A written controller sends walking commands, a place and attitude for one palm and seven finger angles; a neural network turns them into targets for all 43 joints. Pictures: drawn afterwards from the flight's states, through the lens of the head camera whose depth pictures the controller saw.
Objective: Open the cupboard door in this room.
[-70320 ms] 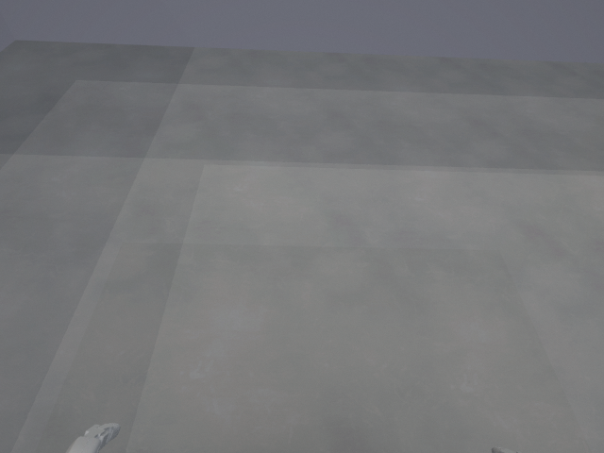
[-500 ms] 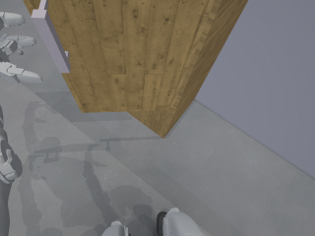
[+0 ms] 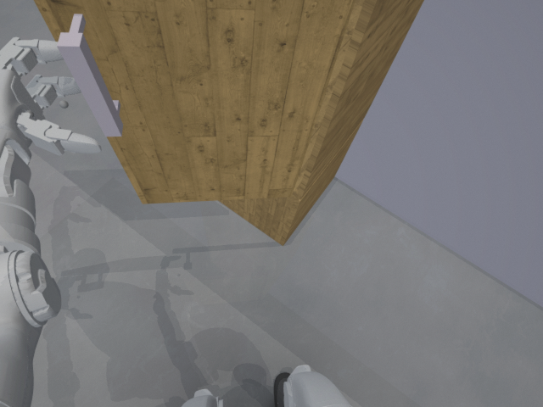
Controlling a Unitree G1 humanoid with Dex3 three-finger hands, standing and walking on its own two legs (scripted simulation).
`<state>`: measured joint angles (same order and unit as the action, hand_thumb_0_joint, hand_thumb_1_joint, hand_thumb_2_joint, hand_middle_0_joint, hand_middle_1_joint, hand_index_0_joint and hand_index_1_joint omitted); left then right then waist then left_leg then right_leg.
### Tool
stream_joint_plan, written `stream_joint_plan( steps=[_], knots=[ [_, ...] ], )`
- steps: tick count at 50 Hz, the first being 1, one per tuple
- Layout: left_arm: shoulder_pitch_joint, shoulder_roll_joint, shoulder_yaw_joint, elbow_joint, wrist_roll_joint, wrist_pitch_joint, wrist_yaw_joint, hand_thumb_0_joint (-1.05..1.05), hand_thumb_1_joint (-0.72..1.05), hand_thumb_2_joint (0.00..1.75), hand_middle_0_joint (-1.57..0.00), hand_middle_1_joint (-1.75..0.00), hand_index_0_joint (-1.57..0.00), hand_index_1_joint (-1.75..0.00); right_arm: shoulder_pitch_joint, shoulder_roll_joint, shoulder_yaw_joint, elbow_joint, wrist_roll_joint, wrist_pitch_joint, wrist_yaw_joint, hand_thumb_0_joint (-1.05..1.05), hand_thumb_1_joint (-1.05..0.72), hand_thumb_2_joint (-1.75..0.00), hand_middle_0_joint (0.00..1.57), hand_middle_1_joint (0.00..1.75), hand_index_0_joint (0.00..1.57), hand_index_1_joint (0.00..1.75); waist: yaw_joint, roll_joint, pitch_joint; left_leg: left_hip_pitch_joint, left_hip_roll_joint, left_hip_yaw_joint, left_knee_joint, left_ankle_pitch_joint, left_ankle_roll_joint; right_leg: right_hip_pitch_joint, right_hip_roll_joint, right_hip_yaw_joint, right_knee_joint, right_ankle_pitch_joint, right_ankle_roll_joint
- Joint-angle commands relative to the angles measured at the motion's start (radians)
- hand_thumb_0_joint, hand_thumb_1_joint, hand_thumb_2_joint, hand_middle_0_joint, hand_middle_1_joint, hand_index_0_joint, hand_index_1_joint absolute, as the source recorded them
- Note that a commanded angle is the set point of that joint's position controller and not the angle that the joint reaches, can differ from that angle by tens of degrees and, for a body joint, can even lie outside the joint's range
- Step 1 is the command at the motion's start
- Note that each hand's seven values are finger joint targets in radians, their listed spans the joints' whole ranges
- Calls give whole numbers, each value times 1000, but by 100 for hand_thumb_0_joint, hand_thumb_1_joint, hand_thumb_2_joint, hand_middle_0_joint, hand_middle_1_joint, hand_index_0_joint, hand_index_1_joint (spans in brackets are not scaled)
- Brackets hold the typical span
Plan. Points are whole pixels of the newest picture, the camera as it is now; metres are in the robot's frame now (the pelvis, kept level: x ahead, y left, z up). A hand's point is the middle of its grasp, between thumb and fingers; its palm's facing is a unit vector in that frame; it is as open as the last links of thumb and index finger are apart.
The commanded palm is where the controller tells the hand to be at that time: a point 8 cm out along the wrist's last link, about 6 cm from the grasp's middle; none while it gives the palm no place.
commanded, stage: slide the fingers in behind the handle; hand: left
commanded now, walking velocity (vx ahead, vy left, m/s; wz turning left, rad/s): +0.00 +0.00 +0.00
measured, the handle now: (97, 81) +0.56 +0.20 +0.10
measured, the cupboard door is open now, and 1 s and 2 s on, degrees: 42 41 41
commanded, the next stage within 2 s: close the thumb around the handle in 1.02 s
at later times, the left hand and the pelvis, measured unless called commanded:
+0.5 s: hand (97, 102) +0.51 +0.19 +0.10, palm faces -0.02 -1.00 -0.01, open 13.9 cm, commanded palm +0.49 +0.23 +0.10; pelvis +0.00 -0.01 +0.00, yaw +1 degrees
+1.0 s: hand (106, 101) +0.52 +0.18 +0.10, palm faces +0.01 -1.00 -0.01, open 14.0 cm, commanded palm +0.49 +0.23 +0.10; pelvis -0.01 -0.01 +0.00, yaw +0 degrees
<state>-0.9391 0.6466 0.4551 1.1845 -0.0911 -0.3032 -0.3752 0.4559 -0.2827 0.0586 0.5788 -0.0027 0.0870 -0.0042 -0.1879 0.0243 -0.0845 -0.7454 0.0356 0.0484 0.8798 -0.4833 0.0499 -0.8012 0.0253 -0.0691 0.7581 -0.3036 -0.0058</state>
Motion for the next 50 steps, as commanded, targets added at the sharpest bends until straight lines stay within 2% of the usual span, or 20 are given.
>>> stream_joint_plan(
  steps=[1,3,5,9,10,13,16,19,22,24,27,29,30,33,35,39,44,46,49,50],
  knots=[
    [-472,199,-24,-187,-36,-62,-2,0,-50,30,-30,-120,-30,-120,168,-191,-74,-27,-4,-11,-13,0,-90,-90,20,30,20,30,-15,139,-414,257,6,-103,-97,551,-40,224,28,29,-22,319,-20],
    [-465,215,-12,-175,-32,-59,6,0,-50,30,-30,-120,-30,-120,168,-193,-75,-25,-3,-16,-15,0,-90,-90,20,30,20,30,-11,114,-411,226,0,-99,-99,508,-33,242,25,35,-25,308,-20],
    [-503,200,-25,-208,-24,-73,16,0,-50,30,-30,-120,-30,-120,169,-188,-74,-22,-7,-22,-15,0,-90,-90,20,30,20,30,-5,192,-454,293,2,-112,-91,573,-49,207,24,30,-14,307,-23],
    [-503,170,-32,-244,-32,-95,37,0,-50,30,-30,-120,-30,-120,173,-182,-79,-17,-12,-29,-10,0,-90,-90,20,30,20,30,-5,176,-494,340,8,-123,-72,672,-61,204,27,23,-2,348,-26],
    [-484,183,-13,-206,-33,-90,42,0,-50,30,-30,-120,-30,-120,170,-183,-79,-11,-11,-26,-9,0,-90,-90,20,30,20,30,-5,134,-484,311,8,-117,-71,647,-57,219,27,26,-4,355,-21],
    [-507,159,-36,-171,-21,-70,55,0,-50,30,-30,-120,-30,-120,164,-180,-76,-10,-9,-27,-9,0,-90,-90,20,30,20,30,-16,123,-425,235,-2,-102,-85,551,-41,238,22,33,-10,342,-19],
    [-490,211,-4,-218,2,-81,73,0,-50,30,-30,-120,-30,-120,168,-178,-77,-24,-11,-27,-7,0,-90,-90,20,30,20,30,13,160,-503,268,-3,-106,-76,621,-47,269,19,37,6,381,-23],
    [-476,107,-73,-262,-6,-94,75,0,-50,30,-30,-120,-30,-120,167,-167,-82,-29,-12,-32,1,0,-90,-90,20,30,20,30,0,167,-510,330,5,-113,-69,710,-53,244,24,28,3,405,-23],
    [-476,71,-79,-265,-33,-87,74,0,-50,30,-30,-120,-30,-120,166,-171,-87,-14,-11,-30,5,0,-90,-90,20,30,20,30,-2,159,-515,353,11,-117,-76,705,-61,234,27,23,-6,390,-20],
    [-462,75,-65,-230,-47,-77,80,0,-50,30,-30,-120,-30,-120,166,-175,-86,-14,-8,-31,3,0,-90,-90,20,30,20,30,-6,98,-484,301,4,-107,-83,647,-44,270,28,27,-13,397,-21],
    [-462,73,-65,-211,-23,-71,107,0,-50,30,-30,-120,-30,-120,162,-168,-84,-9,-10,-32,7,0,-90,-90,20,30,20,30,3,118,-439,250,-6,-94,-96,578,-40,268,20,30,-15,373,-20],
    [-479,119,-38,-216,-3,-85,134,0,-50,30,-30,-120,-30,-120,165,-169,-82,-14,-12,-34,5,0,-90,-90,20,30,20,30,3,91,-417,221,-10,-94,-98,554,-33,282,21,35,-13,374,-23],
    [-475,140,-19,-217,6,-91,145,0,-50,30,-30,-120,-30,-120,164,-166,-81,-16,-14,-35,6,0,-90,-90,20,30,20,30,13,90,-440,204,-14,-86,-98,527,-31,306,19,43,-11,376,-20],
    [-501,145,-34,-196,27,-102,157,0,-50,30,-30,-120,-30,-120,160,-163,-77,-17,-12,-42,5,0,-90,-90,20,30,20,30,-2,73,-416,151,-22,-73,-105,449,-23,332,14,55,-14,361,-18],
    [-513,156,-30,-211,27,-114,148,0,-50,30,-30,-120,-30,-120,160,-165,-76,-19,-12,-46,2,0,-90,-90,20,30,20,30,1,114,-462,182,-22,-73,-98,469,-23,331,13,60,-8,372,-20],
    [-535,138,-43,-187,5,-111,118,0,-50,30,-30,-120,-30,-120,162,-171,-75,-17,-9,-54,-7,0,-90,-90,20,30,20,30,-15,84,-467,181,-22,-75,-95,449,-19,333,14,61,-15,364,-19],
    [-504,165,-16,-195,-9,-107,101,0,-50,30,-30,-120,-30,-120,165,-175,-76,-19,-7,-58,-12,0,-90,-90,20,30,20,30,2,98,-512,191,-23,-75,-93,479,-19,357,15,62,-10,397,-21],
    [-500,159,-25,-200,-4,-105,103,0,-50,30,-30,-120,-30,-120,162,-172,-75,-15,-8,-57,-9,0,-90,-90,20,30,20,30,2,105,-497,181,-22,-71,-98,473,-20,354,13,64,-14,396,-18],
    [-460,217,21,-194,-4,-105,104,0,-50,30,-30,-120,-30,-120,164,-179,-76,-23,-7,-51,-10,0,-90,-90,20,30,20,30,17,90,-479,158,-24,-67,-99,471,-17,380,14,66,-13,408,-23],
    [-459,189,-4,-185,-1,-99,100,0,-50,30,-30,-120,-30,-120,159,-174,-75,-23,-5,-49,-9,0,-90,-90,20,30,20,30,10,100,-470,156,-24,-62,-103,458,-18,371,13,66,-19,400,-19]
  ],
)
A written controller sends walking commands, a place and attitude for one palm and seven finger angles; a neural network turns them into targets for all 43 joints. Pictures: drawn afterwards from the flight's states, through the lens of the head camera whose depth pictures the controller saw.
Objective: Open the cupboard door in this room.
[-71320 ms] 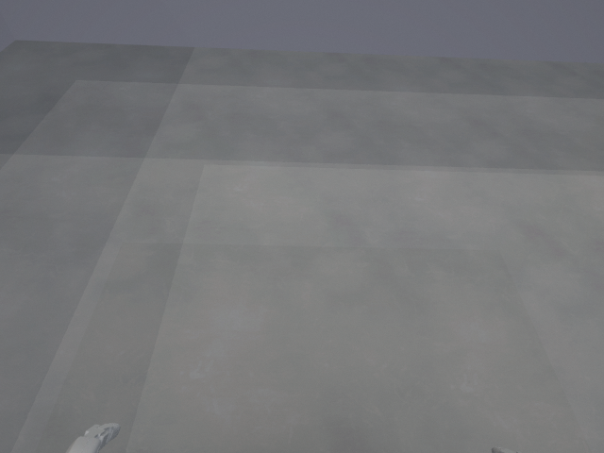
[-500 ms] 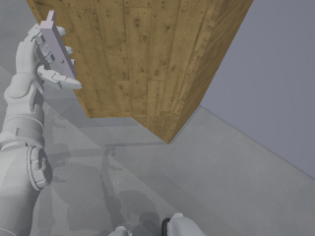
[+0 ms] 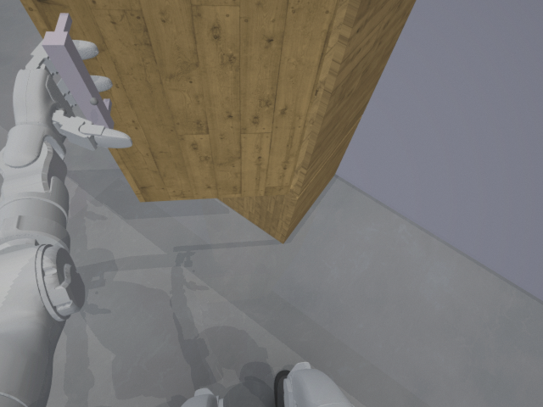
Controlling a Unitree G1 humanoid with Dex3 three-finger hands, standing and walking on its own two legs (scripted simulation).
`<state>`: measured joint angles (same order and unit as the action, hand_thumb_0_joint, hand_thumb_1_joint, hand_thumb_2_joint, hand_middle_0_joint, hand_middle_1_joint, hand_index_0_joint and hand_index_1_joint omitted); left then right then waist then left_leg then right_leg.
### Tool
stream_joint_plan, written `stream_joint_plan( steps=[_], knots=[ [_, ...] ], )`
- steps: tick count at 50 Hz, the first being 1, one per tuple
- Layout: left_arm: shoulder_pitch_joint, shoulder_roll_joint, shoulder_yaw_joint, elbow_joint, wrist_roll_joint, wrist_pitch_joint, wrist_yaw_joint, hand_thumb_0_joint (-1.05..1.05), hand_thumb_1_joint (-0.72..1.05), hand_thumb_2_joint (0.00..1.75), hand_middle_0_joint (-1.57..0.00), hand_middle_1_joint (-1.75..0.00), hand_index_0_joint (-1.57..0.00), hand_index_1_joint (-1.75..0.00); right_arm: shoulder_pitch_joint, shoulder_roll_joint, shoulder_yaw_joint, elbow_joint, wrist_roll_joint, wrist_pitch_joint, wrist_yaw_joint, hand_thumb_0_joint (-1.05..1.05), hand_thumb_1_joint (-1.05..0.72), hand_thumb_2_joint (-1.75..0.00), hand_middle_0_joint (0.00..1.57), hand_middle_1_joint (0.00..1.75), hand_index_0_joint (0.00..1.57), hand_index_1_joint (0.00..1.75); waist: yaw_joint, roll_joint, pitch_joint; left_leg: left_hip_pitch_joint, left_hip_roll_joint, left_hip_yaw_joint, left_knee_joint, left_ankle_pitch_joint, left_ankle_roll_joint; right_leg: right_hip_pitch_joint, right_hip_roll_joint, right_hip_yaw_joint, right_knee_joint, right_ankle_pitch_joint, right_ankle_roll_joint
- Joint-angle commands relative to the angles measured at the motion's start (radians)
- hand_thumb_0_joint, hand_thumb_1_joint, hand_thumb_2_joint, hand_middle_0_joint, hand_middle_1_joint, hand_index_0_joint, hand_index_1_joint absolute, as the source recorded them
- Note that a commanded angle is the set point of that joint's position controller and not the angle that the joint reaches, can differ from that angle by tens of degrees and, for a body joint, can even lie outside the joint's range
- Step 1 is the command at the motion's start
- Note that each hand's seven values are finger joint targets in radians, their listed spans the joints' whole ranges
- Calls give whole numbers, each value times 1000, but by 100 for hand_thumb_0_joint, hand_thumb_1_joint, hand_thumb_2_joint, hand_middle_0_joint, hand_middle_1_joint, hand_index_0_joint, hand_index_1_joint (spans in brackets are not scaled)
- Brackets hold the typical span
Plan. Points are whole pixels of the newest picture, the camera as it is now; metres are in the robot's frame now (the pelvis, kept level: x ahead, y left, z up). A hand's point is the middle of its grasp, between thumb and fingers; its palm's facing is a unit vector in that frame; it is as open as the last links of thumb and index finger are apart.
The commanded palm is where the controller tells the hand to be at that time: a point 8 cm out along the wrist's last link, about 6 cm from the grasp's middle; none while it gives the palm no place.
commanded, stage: slide the fingers in behind the handle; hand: left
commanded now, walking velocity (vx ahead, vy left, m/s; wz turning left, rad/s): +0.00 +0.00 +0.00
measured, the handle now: (86, 79) +0.57 +0.21 +0.10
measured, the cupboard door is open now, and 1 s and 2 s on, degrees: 41 41 78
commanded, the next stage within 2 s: close the thumb around the handle in 0.02 s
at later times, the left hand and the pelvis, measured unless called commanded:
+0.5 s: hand (89, 106) +0.51 +0.20 +0.10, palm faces -0.01 -1.00 +0.00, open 9.9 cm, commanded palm +0.49 +0.24 +0.10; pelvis +0.00 +0.01 +0.00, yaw +0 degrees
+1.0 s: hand (95, 103) +0.52 +0.19 +0.10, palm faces +0.00 -1.00 -0.01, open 6.0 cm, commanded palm +0.48 +0.24 +0.10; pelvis +0.00 +0.01 +0.00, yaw +0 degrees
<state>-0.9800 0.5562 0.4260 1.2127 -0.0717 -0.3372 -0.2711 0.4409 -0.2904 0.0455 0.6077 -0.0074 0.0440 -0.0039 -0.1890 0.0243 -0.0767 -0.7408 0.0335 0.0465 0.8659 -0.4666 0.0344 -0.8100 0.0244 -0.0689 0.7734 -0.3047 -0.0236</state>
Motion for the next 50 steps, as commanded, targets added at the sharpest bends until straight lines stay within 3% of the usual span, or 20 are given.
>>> stream_joint_plan(
  steps=[1,6,9,11,12,13,16,19,22,25,26,28,31,33,34,39,41,45,47,50],
  knots=[
    [-416,265,14,-211,-20,-63,-7,0,-50,30,-30,-120,-30,-120,173,-166,-62,-52,0,-7,-9,0,-90,-90,20,30,20,30,11,96,-460,147,-21,-60,-92,430,-2,374,13,64,-36,391,-2],
    [-444,202,-33,-247,-38,-72,-22,0,-50,30,-30,-120,-30,-120,171,-166,-67,-47,-1,-8,-9,0,-90,-90,20,30,20,30,-1,131,-473,224,-13,-75,-90,469,-11,318,18,54,-39,368,-3],
    [-466,209,-16,-238,-54,-73,-17,0,-33,37,-31,-122,-31,-122,176,-173,-68,-40,-3,-11,-13,0,-90,-90,20,30,20,30,-11,87,-456,216,-13,-82,-91,453,-8,309,20,49,-42,351,-3],
    [-444,244,13,-223,-47,-70,-12,0,-22,42,-32,-123,-32,-123,177,-173,-68,-34,-3,-12,-13,0,-90,-90,20,30,20,30,4,81,-465,205,-13,-84,-95,456,-13,323,17,48,-38,354,-2],
    [-447,213,-14,-237,-46,-71,-13,0,-16,44,-32,-124,-32,-124,171,-169,-68,-38,-3,-13,-10,0,-90,-90,20,30,20,30,0,108,-471,214,-15,-78,-93,459,-12,318,16,52,-39,357,-1],
    [-433,242,10,-243,-38,-74,-9,0,-11,47,-33,-124,-33,-124,173,-170,-69,-38,-5,-14,-10,0,-90,-90,20,30,20,30,14,106,-480,214,-13,-81,-92,478,-15,326,15,49,-33,366,-4],
    [-432,209,-24,-259,-26,-83,-5,0,6,54,-34,-126,-34,-126,169,-163,-68,-38,-6,-13,-4,0,-90,-90,20,30,20,30,13,154,-478,267,-8,-92,-84,544,-26,276,17,41,-26,362,-5],
    [-444,188,-34,-242,-37,-80,-1,0,23,61,-35,-128,-35,-128,169,-167,-68,-41,-5,-12,-6,0,-90,-90,20,30,20,30,0,109,-443,264,-4,-102,-89,538,-28,256,21,30,-29,338,-5],
    [-473,168,-42,-232,-40,-71,7,0,40,68,-36,-130,-36,-130,168,-168,-70,-31,-6,-13,-5,0,-90,-90,20,30,20,30,-8,119,-444,269,-4,-103,-90,515,-32,239,20,30,-32,319,-1],
    [-449,217,0,-237,-32,-80,17,0,56,76,-38,-131,-38,-131,174,-169,-69,-32,-9,-14,-5,0,-90,-90,20,30,20,30,11,127,-478,282,-2,-106,-83,571,-41,250,19,31,-21,342,-3],
    [-458,186,-24,-253,-31,-84,18,0,62,78,-38,-132,-38,-132,172,-164,-68,-35,-11,-15,-1,0,-90,-90,20,30,20,30,10,144,-486,289,-4,-106,-81,583,-43,252,19,32,-20,350,-4],
    [-428,157,-42,-250,-28,-88,17,0,73,83,-39,-133,-39,-133,171,-161,-71,-36,-10,-14,3,0,-90,-90,20,30,20,30,12,126,-483,300,0,-107,-77,609,-46,246,21,29,-20,357,-3],
    [-443,189,-21,-212,-26,-81,21,0,90,90,-40,-135,-40,-135,175,-167,-70,-28,-9,-9,-1,0,-90,-90,20,30,20,30,1,78,-445,250,-2,-106,-83,543,-38,251,22,29,-24,336,-1],
    [-473,166,-45,-200,-22,-70,23,0,90,90,-40,-135,-40,-135,173,-167,-67,-28,-9,-10,-1,0,-90,-90,20,30,20,30,-10,81,-412,224,-7,-105,-94,480,-31,241,20,30,-29,303,-2],
    [-494,170,-41,-214,-22,-76,25,0,90,90,-40,-135,-40,-135,173,-166,-67,-31,-10,-15,-4,0,-90,-90,20,30,20,30,-8,132,-420,247,-9,-106,-92,501,-33,232,19,29,-26,302,-6],
    [-455,250,29,-230,-27,-89,29,0,90,90,-40,-135,-40,-135,182,-170,-67,-37,-13,-16,-7,0,-90,-90,20,30,20,30,13,93,-501,230,-12,-96,-79,524,-28,305,19,40,-17,363,-6],
    [-443,196,-18,-208,-18,-83,24,0,90,90,-40,-135,-40,-135,176,-162,-64,-36,-11,-14,-3,0,-90,-90,20,30,20,30,7,100,-467,218,-11,-94,-84,504,-28,287,18,39,-22,348,-3],
    [-474,260,10,-191,-7,-75,22,0,90,90,-40,-135,-40,-135,177,-172,-63,-37,-9,-12,-11,0,-90,-90,20,30,20,30,-2,77,-436,161,-17,-86,-90,420,-13,304,16,49,-29,323,-1],
    [-465,203,-29,-198,-6,-71,20,0,90,90,-40,-135,-40,-135,174,-164,-64,-41,-9,-16,-9,0,-90,-90,20,30,20,30,-1,117,-437,186,-18,-89,-93,422,-18,278,15,45,-30,305,-3],
    [-416,227,3,-255,-20,-83,15,0,90,90,-40,-135,-40,-135,180,-168,-68,-47,-11,-16,-7,0,-90,-90,20,30,20,30,25,140,-532,258,-10,-94,-80,537,-29,299,17,42,-17,360,-5]
  ],
)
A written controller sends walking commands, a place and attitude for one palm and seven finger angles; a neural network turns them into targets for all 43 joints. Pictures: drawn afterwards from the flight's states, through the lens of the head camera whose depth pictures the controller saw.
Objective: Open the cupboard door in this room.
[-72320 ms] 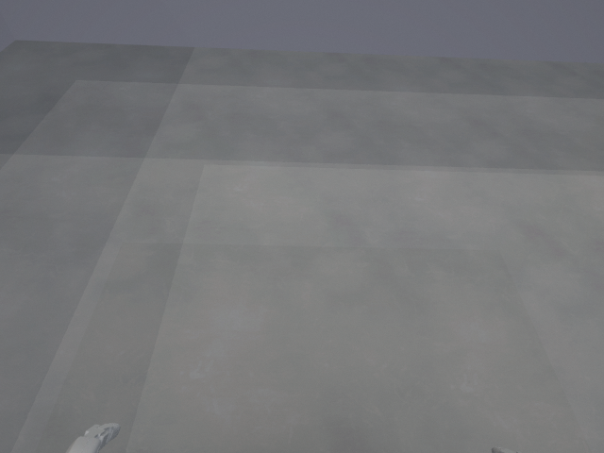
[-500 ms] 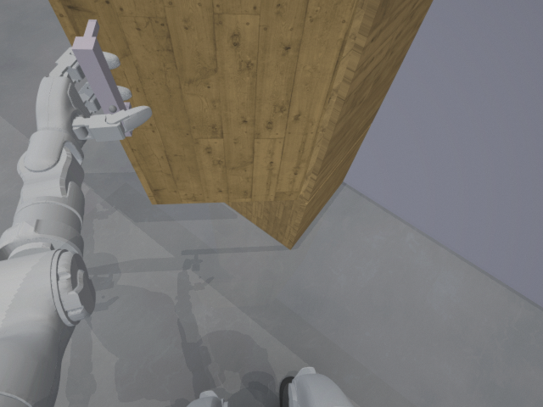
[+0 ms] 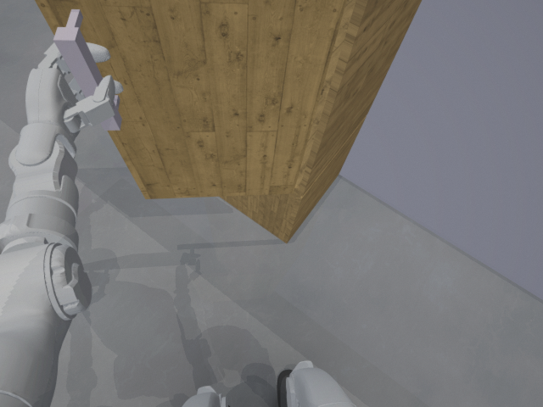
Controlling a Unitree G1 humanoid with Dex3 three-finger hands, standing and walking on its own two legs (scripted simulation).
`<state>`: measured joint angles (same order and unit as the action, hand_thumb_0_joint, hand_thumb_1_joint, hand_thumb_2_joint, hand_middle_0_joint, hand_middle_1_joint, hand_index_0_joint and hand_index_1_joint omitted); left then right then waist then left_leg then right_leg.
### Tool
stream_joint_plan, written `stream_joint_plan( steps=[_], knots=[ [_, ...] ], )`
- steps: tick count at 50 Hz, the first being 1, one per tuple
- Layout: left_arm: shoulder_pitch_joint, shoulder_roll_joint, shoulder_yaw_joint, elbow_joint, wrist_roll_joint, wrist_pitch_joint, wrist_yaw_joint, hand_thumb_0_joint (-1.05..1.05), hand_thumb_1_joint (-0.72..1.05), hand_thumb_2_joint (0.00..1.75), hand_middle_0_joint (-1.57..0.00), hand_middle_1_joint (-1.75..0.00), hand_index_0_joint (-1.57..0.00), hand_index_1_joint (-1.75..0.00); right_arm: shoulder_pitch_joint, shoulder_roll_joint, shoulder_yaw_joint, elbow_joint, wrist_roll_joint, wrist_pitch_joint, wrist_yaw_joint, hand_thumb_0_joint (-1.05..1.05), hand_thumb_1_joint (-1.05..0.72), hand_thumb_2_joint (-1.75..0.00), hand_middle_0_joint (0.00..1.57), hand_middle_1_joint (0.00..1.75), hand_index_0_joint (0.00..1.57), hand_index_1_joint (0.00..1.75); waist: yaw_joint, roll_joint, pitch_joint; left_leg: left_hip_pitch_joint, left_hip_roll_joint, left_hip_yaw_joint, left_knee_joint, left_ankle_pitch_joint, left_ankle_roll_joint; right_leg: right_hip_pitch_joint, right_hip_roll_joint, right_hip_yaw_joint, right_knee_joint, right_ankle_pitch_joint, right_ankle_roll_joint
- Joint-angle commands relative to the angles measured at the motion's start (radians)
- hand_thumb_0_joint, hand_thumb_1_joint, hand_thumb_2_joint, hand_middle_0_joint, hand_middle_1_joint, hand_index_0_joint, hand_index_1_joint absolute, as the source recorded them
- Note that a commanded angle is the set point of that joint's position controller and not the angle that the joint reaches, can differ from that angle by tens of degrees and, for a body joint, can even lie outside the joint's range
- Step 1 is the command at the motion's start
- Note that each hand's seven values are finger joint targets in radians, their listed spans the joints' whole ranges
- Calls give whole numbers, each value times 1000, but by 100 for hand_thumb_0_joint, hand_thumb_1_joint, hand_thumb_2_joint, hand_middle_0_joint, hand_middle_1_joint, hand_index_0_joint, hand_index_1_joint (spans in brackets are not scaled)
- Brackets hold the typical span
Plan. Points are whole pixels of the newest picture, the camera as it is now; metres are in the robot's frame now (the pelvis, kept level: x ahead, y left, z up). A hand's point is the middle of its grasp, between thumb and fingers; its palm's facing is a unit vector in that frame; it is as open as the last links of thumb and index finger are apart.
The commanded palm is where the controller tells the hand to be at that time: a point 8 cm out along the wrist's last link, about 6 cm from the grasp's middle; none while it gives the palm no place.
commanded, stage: pull the door open along its arc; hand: left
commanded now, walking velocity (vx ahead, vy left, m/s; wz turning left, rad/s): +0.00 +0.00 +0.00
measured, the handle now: (95, 75) +0.58 +0.20 +0.10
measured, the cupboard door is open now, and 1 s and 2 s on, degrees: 41 78 83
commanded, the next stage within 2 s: open thumb and fingers to let go in 1.06 s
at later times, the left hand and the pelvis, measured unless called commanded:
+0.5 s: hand (121, 169) +0.41 +0.15 +0.10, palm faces +0.05 -1.00 +0.05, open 6.4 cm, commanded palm +0.35 +0.22 +0.10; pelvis +0.02 +0.00 +0.02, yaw -2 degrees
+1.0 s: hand (185, 227) +0.33 +0.07 +0.11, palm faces +0.38 -0.93 +0.01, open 6.3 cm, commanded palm +0.26 +0.11 +0.10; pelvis +0.02 -0.03 +0.03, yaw +2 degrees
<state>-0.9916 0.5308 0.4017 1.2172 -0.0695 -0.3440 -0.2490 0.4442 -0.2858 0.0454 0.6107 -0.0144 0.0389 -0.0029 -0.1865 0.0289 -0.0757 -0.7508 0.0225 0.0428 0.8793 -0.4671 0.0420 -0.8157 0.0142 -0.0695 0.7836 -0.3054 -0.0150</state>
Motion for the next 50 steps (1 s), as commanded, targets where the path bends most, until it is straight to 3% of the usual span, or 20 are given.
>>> stream_joint_plan(
  steps=[1,7,10,12,15,19,20,22,23,25,27,29,31,33,34,35,38,39,46,50],
  knots=[
    [-368,238,24,-245,-26,-71,-10,0,90,90,-40,-135,-40,-135,172,-170,-70,-53,-3,-9,-6,0,-90,-90,20,30,20,30,25,110,-531,255,0,-82,-91,531,-32,320,28,45,-32,374,-11],
    [-171,196,21,-331,-65,-56,-27,0,90,90,-40,-135,-40,-135,132,-165,-76,-94,11,-3,-1,0,-90,-90,20,30,20,30,70,58,-496,209,-3,-54,-123,514,-20,416,27,52,-45,424,-13],
    [-60,180,23,-441,-89,-52,-30,0,90,90,-40,-135,-40,-135,103,-157,-81,-119,21,-3,3,0,-90,-90,20,30,20,30,102,70,-521,225,-2,-45,-137,568,-19,474,23,58,-45,478,-18],
    [51,144,9,-492,-105,-38,-29,0,90,90,-40,-135,-40,-135,82,-151,-82,-135,27,-5,8,0,-90,-90,20,30,20,30,118,37,-483,209,0,-36,-154,579,-15,500,20,57,-53,499,-18],
    [227,91,-9,-625,-130,-24,-24,0,90,90,-40,-135,-40,-135,38,-136,-86,-165,37,-17,14,0,-90,-90,20,30,20,30,154,57,-469,217,1,-22,-175,631,-11,548,8,66,-57,547,-22],
    [449,40,-13,-796,-166,8,-7,0,90,90,-40,-135,-40,-135,-22,-127,-84,-201,45,-34,21,0,-90,-90,20,30,20,30,184,-8,-422,196,-4,-11,-210,609,-8,624,-2,66,-68,583,-24],
    [462,24,94,-884,-209,19,101,0,90,90,-40,-135,-40,-135,-63,-100,-87,-207,46,-40,26,0,-90,-90,20,30,20,30,238,-19,-419,204,-15,-8,-214,577,-26,619,5,49,-88,559,-17],
    [564,-128,13,-927,-200,51,229,0,90,90,-40,-135,-40,-135,-106,-86,-83,-205,46,-52,35,0,-90,-90,20,30,20,30,220,-30,-329,221,-17,-6,-239,524,-43,574,8,26,-114,482,-12],
    [588,-149,0,-964,-186,58,268,0,90,90,-40,-135,-40,-135,-116,-85,-85,-200,45,-56,38,0,-90,-90,20,30,20,30,215,-49,-314,226,-16,-9,-243,516,-47,565,8,21,-116,463,-11],
    [626,-169,-16,-1049,-141,60,354,0,90,90,-40,-135,-40,-135,-139,-71,-86,-196,34,-58,38,0,-90,-90,20,30,20,30,225,-21,-329,255,-19,-4,-248,511,-47,586,2,27,-116,457,-14],
    [658,-234,-73,-1115,-95,70,435,0,90,90,-40,-135,-40,-135,-164,-55,-84,-196,21,-55,39,0,-90,-90,20,30,20,30,228,-30,-332,277,-17,-3,-254,521,-50,599,-6,26,-117,465,-17],
    [672,-282,-121,-1149,-52,84,511,0,90,90,-40,-135,-40,-135,-186,-46,-84,-192,8,-47,33,0,-90,-90,20,30,20,30,223,-84,-316,289,-15,-7,-260,490,-46,610,-11,30,-132,448,-16],
    [687,-344,-177,-1206,-14,101,582,0,90,90,-40,-135,-40,-135,-223,-28,-78,-196,0,-38,28,0,-90,-90,20,30,20,30,227,-42,-307,305,-19,-4,-269,466,-46,619,-20,37,-141,431,-16],
    [681,-394,-230,-1233,24,124,648,0,90,90,-40,-135,-40,-135,-254,-17,-71,-192,-9,-26,20,0,-90,-90,20,30,20,30,223,-44,-281,313,-20,-10,-279,437,-47,618,-26,41,-157,393,-17],
    [700,-417,-252,-1227,41,141,683,0,90,90,-40,-135,-40,-135,-263,-16,-70,-192,-14,-18,15,0,-90,-90,20,30,20,30,218,-93,-265,312,-19,-17,-282,410,-41,624,-27,42,-174,367,-15],
    [701,-440,-281,-1242,59,156,710,0,90,90,-40,-135,-40,-135,-285,-11,-66,-193,-14,-13,12,0,-90,-90,20,30,20,30,213,-74,-251,316,-21,-14,-287,383,-39,616,-33,49,-187,339,-12],
    [717,-491,-355,-1278,97,181,744,0,90,90,-40,-135,-40,-135,-299,-1,-62,-190,-28,-2,-3,0,-90,-90,20,30,20,30,205,-73,-257,340,-24,-14,-290,381,-37,639,-39,59,-201,348,-12],
    [733,-512,-387,-1288,108,186,745,0,90,90,-40,-135,-40,-135,-298,0,-63,-190,-31,2,-7,0,-90,-90,20,30,20,30,196,-100,-254,349,-20,-19,-291,381,-36,641,-39,57,-207,355,-13],
    [858,-621,-531,-1394,119,209,727,0,90,90,-40,-135,-40,-135,-341,17,-58,-203,-35,6,-19,0,-90,-90,20,30,20,30,199,-58,-222,401,-19,-22,-298,391,-37,654,-43,52,-219,374,-18],
    [981,-688,-614,-1453,126,221,737,0,90,90,-40,-135,-40,-135,-351,20,-59,-217,-36,-2,-9,0,-90,-90,20,30,20,30,201,-95,-205,408,-14,-33,-291,420,-38,659,-42,40,-208,415,-18]
  ],
)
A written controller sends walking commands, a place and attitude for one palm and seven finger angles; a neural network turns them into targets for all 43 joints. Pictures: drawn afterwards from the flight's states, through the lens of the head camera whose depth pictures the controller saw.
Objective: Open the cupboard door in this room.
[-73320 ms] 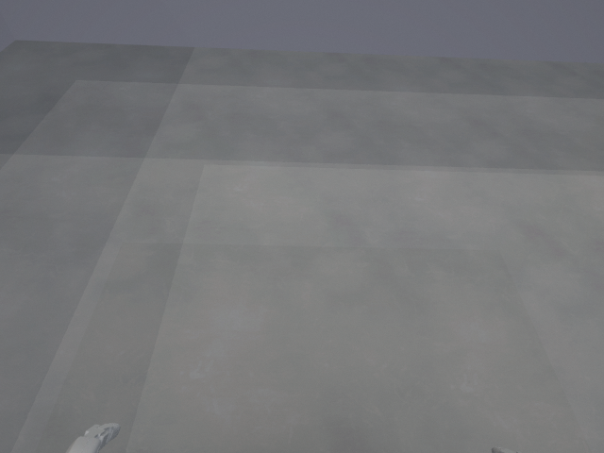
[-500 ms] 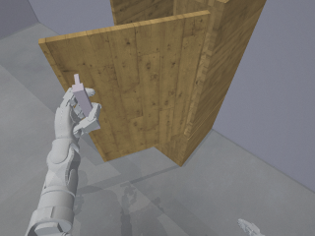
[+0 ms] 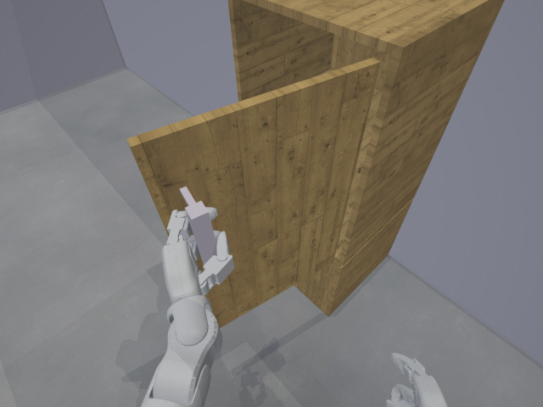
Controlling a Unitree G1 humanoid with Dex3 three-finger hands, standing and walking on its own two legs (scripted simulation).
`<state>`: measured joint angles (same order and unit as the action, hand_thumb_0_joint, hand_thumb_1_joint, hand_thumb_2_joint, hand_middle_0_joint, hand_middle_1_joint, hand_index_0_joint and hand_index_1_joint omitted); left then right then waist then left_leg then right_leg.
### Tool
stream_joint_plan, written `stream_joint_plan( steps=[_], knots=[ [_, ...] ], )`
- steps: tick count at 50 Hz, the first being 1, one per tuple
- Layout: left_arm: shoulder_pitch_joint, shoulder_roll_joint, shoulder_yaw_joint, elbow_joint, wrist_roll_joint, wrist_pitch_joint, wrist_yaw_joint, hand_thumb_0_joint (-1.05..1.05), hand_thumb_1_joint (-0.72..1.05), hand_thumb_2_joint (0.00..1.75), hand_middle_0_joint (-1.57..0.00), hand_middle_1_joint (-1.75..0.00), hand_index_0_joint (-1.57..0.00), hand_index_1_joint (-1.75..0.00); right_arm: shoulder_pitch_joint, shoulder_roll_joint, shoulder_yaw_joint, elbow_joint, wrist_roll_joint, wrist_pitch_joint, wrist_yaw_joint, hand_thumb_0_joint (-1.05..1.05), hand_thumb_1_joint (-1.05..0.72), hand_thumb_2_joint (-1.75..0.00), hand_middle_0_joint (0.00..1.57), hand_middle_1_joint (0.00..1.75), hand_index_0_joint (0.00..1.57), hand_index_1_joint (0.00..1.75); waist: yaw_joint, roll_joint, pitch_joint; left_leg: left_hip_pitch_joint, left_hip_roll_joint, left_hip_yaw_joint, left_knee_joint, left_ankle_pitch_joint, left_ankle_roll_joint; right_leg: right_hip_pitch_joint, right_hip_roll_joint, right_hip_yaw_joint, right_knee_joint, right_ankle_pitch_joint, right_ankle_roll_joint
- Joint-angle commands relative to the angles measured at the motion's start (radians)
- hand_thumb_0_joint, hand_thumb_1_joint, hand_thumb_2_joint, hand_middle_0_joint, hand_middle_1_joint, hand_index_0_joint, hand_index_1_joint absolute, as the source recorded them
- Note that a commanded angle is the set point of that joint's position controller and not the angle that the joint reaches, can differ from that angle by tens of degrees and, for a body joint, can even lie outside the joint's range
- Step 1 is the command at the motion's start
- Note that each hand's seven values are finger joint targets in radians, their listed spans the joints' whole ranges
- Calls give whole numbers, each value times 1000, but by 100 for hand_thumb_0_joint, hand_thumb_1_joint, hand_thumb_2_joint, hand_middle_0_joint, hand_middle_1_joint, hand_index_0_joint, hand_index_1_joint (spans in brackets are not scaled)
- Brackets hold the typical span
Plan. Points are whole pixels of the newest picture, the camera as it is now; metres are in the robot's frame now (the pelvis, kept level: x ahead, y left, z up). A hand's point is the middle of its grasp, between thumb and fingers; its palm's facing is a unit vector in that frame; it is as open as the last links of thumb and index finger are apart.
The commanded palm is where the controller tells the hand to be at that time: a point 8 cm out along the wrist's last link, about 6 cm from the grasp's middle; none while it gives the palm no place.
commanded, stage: pull the door open along its arc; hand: left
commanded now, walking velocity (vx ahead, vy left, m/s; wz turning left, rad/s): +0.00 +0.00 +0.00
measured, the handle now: (200, 234) +0.35 +0.13 +0.07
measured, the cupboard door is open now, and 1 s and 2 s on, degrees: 78 83 85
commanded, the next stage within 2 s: open thumb and fingers to let go in 0.06 s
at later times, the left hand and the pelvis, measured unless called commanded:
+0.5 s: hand (231, 271) +0.28 +0.07 +0.08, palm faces +0.37 -0.93 -0.02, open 8.9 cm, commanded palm +0.24 +0.11 +0.07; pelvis -0.02 -0.01 -0.01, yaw +2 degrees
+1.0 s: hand (237, 272) +0.28 +0.07 +0.08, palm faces +0.33 -0.95 -0.01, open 15.0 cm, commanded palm +0.24 +0.11 +0.07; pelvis -0.04 +0.01 -0.01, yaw +1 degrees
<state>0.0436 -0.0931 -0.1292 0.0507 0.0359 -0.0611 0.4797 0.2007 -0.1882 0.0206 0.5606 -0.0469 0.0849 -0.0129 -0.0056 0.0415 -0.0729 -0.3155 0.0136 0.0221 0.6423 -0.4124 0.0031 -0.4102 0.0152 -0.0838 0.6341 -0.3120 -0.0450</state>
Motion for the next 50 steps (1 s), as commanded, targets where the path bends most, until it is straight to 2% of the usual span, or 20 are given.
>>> stream_joint_plan(
  steps=[1,4,5,7,8,11,16,20,26,28,30,35,36,39,40,41,43,47,48,50],
  knots=[
    [-40,-75,-101,-312,29,-62,17,0,90,90,-40,-135,-40,-135,-111,-77,-36,-169,-3,-51,5,0,-90,-90,20,30,20,30,18,-104,-206,-25,-6,-14,-50,367,1,252,-44,55,-55,423,11],
    [21,-117,-170,-348,71,-50,46,0,90,90,-40,-135,-40,-135,-112,-73,-41,-173,-6,-59,19,0,-90,-90,20,30,20,30,16,-120,-196,-24,-5,-22,-29,389,3,236,-43,48,-38,436,6],
    [-10,-100,-158,-352,80,-45,59,0,90,90,-40,-135,-40,-135,-116,-73,-39,-170,-7,-59,20,0,-90,-90,20,30,20,30,16,-85,-193,-27,-7,-22,-27,378,2,219,-43,49,-34,420,4],
    [-79,-90,-142,-322,75,-34,79,0,90,90,-40,-135,-40,-135,-133,-72,-34,-157,-5,-59,13,0,-90,-90,20,30,20,30,7,-99,-155,-42,-15,-26,-20,317,4,186,-45,55,-53,342,8],
    [-179,-56,-111,-301,72,-33,93,0,90,90,-40,-135,-40,-135,-139,-75,-28,-145,-6,-59,5,0,-90,-90,20,30,20,30,-4,-109,-141,-52,-21,-30,-17,286,6,166,-49,63,-64,300,11],
    [-161,-68,-103,-265,65,-25,103,0,69,81,-38,-133,-38,-133,-149,-66,-28,-138,-12,-61,-4,0,-90,-90,20,30,20,30,17,-100,-174,-43,-26,-26,-13,284,7,177,-50,64,-63,283,10],
    [-194,-66,-97,-240,45,-34,71,0,34,66,-36,-129,-36,-129,-142,-66,-24,-133,-13,-62,-15,0,-90,-90,20,30,20,30,16,-135,-215,-46,-29,-28,-16,289,8,201,-55,71,-55,327,20],
    [-253,-63,-99,-221,44,-53,47,0,6,54,-34,-126,-34,-126,-140,-68,-21,-128,-15,-69,-19,0,-90,-90,20,30,20,30,4,-135,-186,-51,-28,-31,-18,260,11,173,-58,77,-67,273,22],
    [-314,-61,-97,-178,51,-64,35,0,-36,36,-31,-122,-31,-122,-147,-69,-17,-127,-15,-76,-21,0,-90,-90,20,30,20,30,7,-94,-173,-61,-30,-32,-21,218,11,141,-59,74,-72,182,16],
    [-332,-54,-81,-153,44,-62,35,0,-50,30,-30,-120,-30,-120,-151,-69,-17,-127,-14,-78,-24,0,-90,-90,20,30,20,30,11,-111,-173,-70,-31,-34,-23,203,11,140,-59,77,-80,149,16],
    [-351,-36,-55,-131,34,-63,38,0,-50,30,-30,-120,-30,-120,-156,-71,-15,-124,-12,-78,-27,0,-90,-90,20,30,20,30,15,-133,-168,-80,-33,-36,-32,179,12,142,-59,83,-94,106,17],
    [-349,-35,-38,-122,27,-73,54,0,-50,30,-26,-95,-26,-95,-151,-70,-17,-122,-12,-81,-24,0,-90,-90,20,30,20,30,26,-119,-202,-82,-31,-32,-41,188,9,162,-57,81,-88,111,14],
    [-356,-55,-56,-117,28,-74,56,0,-50,30,-25,-90,-25,-90,-153,-68,-17,-121,-14,-83,-22,0,-90,-90,20,30,20,30,21,-124,-192,-80,-30,-31,-39,187,10,152,-56,79,-89,110,15],
    [-388,-43,-50,-104,37,-83,66,0,-50,30,-22,-75,-22,-75,-148,-72,-19,-115,-12,-87,-20,0,-90,-90,20,30,20,30,15,-125,-174,-83,-25,-36,-46,174,8,135,-52,73,-92,78,11],
    [-381,-47,-54,-115,41,-87,70,0,-50,30,-22,-70,-22,-70,-152,-73,-20,-120,-11,-86,-18,0,-90,-90,20,30,20,30,21,-105,-183,-79,-24,-34,-50,173,8,134,-50,70,-86,72,9],
    [-400,-67,-77,-117,49,-88,75,0,-50,30,-21,-65,-21,-65,-150,-72,-21,-118,-12,-88,-15,0,-90,-90,20,30,20,30,11,-98,-183,-73,-24,-34,-47,175,8,123,-49,65,-81,72,8],
    [-411,-79,-84,-101,54,-87,86,0,-50,30,-19,-55,-19,-55,-143,-74,-22,-116,-14,-92,-12,0,-90,-90,20,30,20,30,13,-105,-187,-75,-23,-37,-47,184,7,117,-44,54,-69,79,7],
    [-454,-52,-65,-92,62,-86,103,0,-50,30,-16,-35,-16,-35,-147,-75,-24,-110,-15,-90,-14,0,-90,-90,20,30,20,30,10,-117,-193,-79,-23,-36,-46,164,8,113,-45,64,-79,47,8],
    [-441,-55,-61,-86,60,-83,106,0,-50,30,-15,-30,-15,-30,-148,-72,-24,-110,-16,-89,-15,0,-90,-90,20,30,20,30,18,-117,-197,-83,-25,-34,-48,164,8,121,-45,64,-80,46,8],
    [-429,-63,-67,-78,62,-80,108,0,-50,30,-15,-30,-15,-30,-156,-70,-24,-110,-12,-84,-15,0,-90,-90,20,30,20,30,20,-111,-190,-78,-23,-34,-52,169,7,121,-44,62,-81,47,6]
  ],
)
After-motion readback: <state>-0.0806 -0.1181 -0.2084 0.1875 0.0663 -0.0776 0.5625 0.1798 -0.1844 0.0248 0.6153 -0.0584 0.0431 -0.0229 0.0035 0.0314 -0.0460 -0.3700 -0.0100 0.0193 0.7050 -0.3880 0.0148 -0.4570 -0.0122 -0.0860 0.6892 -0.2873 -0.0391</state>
